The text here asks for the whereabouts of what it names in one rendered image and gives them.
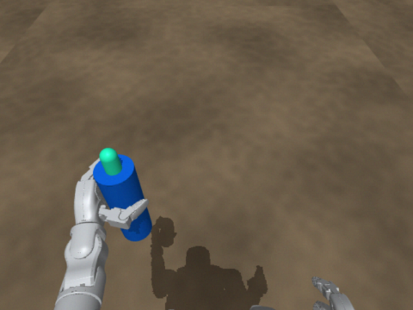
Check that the left robot hand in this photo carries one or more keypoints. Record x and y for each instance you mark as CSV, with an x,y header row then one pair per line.
x,y
91,206

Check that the left robot arm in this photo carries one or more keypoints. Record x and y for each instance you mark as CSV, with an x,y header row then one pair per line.
x,y
85,278

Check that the bottle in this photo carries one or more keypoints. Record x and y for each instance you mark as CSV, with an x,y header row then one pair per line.
x,y
116,177

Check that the right robot hand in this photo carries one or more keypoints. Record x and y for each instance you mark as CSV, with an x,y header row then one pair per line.
x,y
331,292

